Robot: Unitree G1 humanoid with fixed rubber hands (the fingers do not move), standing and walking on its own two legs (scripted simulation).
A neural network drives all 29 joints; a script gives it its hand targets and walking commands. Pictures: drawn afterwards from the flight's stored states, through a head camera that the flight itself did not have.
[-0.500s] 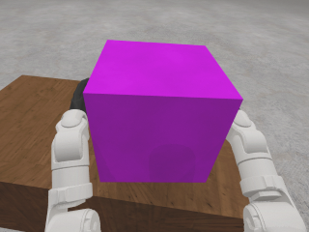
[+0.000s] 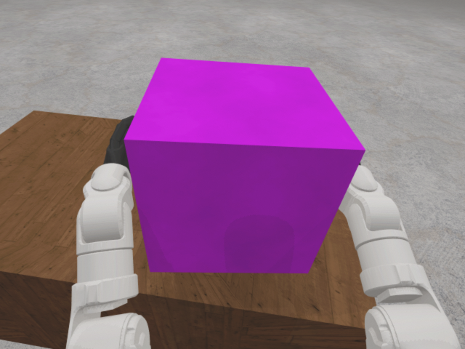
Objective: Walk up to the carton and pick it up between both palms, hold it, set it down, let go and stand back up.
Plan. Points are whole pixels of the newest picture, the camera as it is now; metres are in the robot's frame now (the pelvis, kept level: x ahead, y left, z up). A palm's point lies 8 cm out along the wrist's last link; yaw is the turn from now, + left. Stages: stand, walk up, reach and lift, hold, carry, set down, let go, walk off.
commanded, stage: hold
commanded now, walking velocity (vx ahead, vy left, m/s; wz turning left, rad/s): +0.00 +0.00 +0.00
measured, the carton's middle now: (233, 164) +0.39 +0.00 +0.16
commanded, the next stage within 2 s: none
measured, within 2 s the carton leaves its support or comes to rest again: neither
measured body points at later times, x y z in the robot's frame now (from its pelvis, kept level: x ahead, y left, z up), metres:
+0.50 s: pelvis +0.01 +0.00 +0.00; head -0.04 +0.02 +0.45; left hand +0.37 +0.18 +0.18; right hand +0.38 -0.19 +0.18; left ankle +0.01 +0.13 -0.75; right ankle +0.02 -0.13 -0.75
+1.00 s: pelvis +0.00 +0.00 +0.00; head -0.04 +0.02 +0.45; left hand +0.37 +0.18 +0.18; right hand +0.38 -0.19 +0.18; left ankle +0.01 +0.13 -0.75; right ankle +0.02 -0.13 -0.75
